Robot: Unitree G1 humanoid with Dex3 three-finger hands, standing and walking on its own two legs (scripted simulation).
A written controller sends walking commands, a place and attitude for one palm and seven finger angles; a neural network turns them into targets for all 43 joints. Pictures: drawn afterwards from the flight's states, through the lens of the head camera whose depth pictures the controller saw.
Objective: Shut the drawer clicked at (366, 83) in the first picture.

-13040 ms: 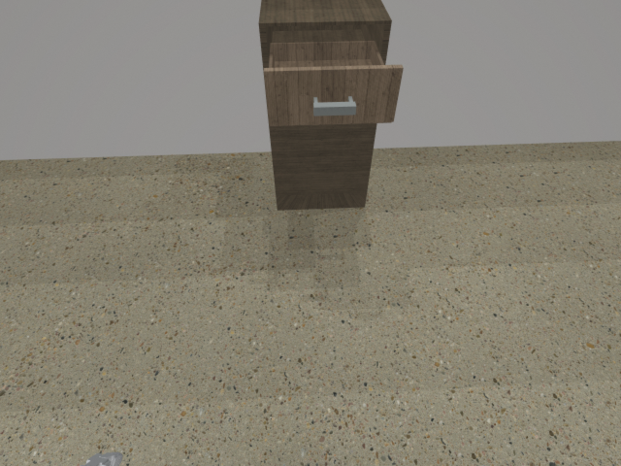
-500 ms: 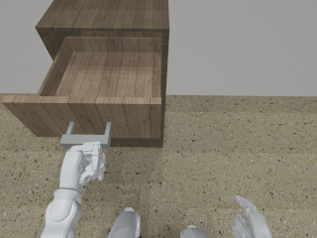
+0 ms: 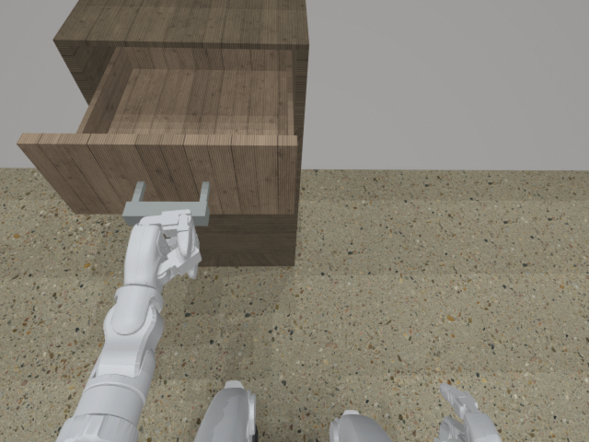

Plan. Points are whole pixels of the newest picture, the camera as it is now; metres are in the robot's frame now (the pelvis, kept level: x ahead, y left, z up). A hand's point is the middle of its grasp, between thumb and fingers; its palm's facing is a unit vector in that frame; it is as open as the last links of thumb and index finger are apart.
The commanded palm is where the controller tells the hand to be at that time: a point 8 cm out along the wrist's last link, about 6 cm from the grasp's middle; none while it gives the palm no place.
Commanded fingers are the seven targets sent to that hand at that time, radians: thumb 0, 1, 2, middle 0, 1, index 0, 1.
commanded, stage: push the drawer shut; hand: left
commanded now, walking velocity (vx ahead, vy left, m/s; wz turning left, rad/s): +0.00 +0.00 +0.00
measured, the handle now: (170, 201) +0.44 +0.19 +0.04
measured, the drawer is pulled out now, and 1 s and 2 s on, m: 0.22 0.11 0.00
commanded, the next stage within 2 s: none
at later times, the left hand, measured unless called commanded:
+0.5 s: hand (200, 211) +0.43 +0.15 +0.04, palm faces +0.02 -1.00 -0.04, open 2.8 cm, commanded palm +0.42 +0.19 +0.05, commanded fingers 0.00 0.90 0.90 -1.40 -1.60 -1.40 -1.60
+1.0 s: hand (207, 183) +0.47 +0.15 +0.04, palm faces +0.04 -1.00 -0.04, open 3.0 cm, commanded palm +0.47 +0.19 +0.05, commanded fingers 0.00 0.90 0.90 -1.40 -1.60 -1.40 -1.60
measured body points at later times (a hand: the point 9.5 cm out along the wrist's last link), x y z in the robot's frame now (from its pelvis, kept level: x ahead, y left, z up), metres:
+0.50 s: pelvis +0.00 +0.01 +0.00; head +0.10 +0.02 +0.44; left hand +0.42 +0.20 +0.04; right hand +0.09 -0.25 -0.12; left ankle +0.08 +0.12 -0.64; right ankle -0.01 -0.11 -0.64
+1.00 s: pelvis +0.00 +0.00 -0.01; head +0.11 +0.01 +0.42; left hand +0.47 +0.20 +0.04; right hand +0.04 -0.26 -0.13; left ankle +0.08 +0.12 -0.64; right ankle -0.01 -0.11 -0.64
